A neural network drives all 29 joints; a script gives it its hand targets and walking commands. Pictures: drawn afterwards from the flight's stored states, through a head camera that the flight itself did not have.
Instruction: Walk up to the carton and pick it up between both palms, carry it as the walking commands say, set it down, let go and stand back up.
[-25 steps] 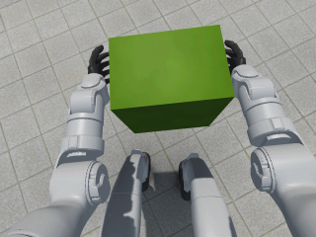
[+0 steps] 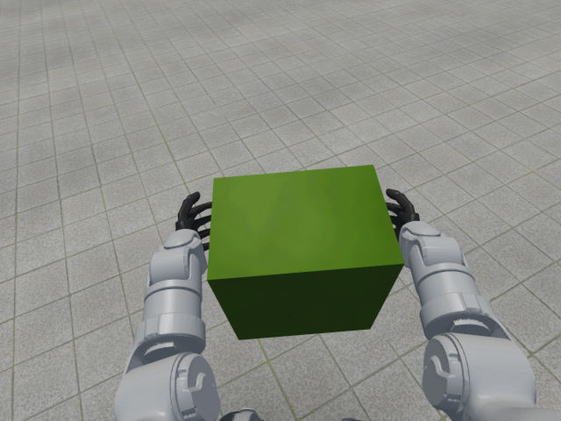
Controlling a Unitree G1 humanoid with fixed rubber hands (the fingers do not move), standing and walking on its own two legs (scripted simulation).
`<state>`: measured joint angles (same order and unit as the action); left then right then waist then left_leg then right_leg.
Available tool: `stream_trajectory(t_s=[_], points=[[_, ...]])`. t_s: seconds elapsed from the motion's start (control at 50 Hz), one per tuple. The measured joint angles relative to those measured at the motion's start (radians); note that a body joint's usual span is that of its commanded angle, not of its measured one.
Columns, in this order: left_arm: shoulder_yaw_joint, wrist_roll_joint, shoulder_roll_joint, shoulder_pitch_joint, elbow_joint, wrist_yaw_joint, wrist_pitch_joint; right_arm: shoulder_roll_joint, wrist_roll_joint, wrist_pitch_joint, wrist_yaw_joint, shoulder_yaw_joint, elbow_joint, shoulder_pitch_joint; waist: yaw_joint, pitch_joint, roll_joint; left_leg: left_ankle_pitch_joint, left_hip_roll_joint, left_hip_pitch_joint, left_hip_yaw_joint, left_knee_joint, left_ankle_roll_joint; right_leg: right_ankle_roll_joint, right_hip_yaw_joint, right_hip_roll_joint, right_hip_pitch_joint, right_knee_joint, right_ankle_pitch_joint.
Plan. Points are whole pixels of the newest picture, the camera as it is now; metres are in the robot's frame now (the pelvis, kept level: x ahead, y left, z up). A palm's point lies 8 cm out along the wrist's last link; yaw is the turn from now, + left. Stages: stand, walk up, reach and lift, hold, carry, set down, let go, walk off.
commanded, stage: reach and lift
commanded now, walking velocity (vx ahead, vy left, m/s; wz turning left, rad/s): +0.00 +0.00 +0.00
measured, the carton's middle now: (299, 261) +0.37 +0.00 -0.01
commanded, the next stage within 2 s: hold in 1.88 s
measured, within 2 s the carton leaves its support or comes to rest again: neither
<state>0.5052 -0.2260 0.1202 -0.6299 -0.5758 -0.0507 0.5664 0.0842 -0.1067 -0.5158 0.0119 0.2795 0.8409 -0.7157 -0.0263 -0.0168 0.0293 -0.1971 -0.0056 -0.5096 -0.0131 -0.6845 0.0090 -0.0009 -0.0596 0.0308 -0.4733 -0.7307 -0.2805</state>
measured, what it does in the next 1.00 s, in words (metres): shifts its weight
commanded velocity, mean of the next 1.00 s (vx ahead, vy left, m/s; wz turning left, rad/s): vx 0.00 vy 0.00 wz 0.00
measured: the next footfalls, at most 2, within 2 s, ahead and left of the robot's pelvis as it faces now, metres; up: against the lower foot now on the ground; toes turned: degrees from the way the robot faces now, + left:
none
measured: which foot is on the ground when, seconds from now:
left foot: down 0.00-1.00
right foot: down 0.00-1.00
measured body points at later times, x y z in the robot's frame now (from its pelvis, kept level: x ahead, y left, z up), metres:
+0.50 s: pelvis +0.06 -0.01 +0.03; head +0.00 -0.02 +0.47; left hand +0.36 +0.16 +0.08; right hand +0.38 -0.17 +0.06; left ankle +0.10 +0.11 -0.71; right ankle +0.07 -0.12 -0.71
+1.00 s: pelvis +0.06 -0.01 +0.03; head +0.00 -0.01 +0.47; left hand +0.36 +0.17 +0.07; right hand +0.37 -0.17 +0.05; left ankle +0.10 +0.11 -0.71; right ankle +0.07 -0.12 -0.71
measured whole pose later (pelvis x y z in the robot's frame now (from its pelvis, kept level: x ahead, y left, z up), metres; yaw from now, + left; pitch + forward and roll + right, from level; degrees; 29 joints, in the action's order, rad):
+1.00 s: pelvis +0.06 -0.01 +0.03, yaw +0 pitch -4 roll +0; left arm 0.35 -0.23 0.16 -0.30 -0.31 -0.01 0.75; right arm -0.02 -0.13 -0.71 0.03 0.24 0.48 -0.33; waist -0.03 -0.09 0.01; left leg -0.20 0.00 -0.18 -0.01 -0.46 0.00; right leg -0.01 -0.07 0.03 -0.14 -0.48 -0.26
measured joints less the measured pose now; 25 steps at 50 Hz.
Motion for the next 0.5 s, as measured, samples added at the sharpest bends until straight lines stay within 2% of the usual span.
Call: stream_trajectory(t_s=[0.16,0.26,0.34,0.5], points=[[-0.022,-0.003,0.011,0.091,0.030,0.002,0.056,-0.028,-0.004,-0.042,0.001,-0.001,-0.015,0.086,0.000,-0.025,-0.008,-0.004,0.001,0.131,0.000,0.092,-0.001,0.000,-0.005,0.000,0.134,0.102,0.005],[-0.112,-0.003,0.020,0.239,0.147,0.011,0.106,-0.059,-0.004,-0.099,0.009,-0.033,-0.140,0.217,0.000,-0.070,-0.001,-0.004,0.003,0.208,0.000,0.159,-0.005,-0.001,-0.007,0.000,0.214,0.177,0.010],[-0.137,-0.003,0.036,0.313,0.228,0.018,0.139,-0.079,-0.004,-0.138,0.017,-0.040,-0.232,0.294,0.000,-0.078,0.003,-0.004,0.004,0.269,0.000,0.197,-0.007,-0.003,-0.007,0.000,0.274,0.216,0.011],[-0.152,-0.003,0.041,0.330,0.267,0.034,0.171,-0.095,-0.004,-0.186,0.019,-0.040,-0.341,0.363,0.000,-0.077,-0.001,-0.002,0.005,0.327,0.001,0.226,-0.008,-0.006,-0.007,0.000,0.330,0.240,0.011]])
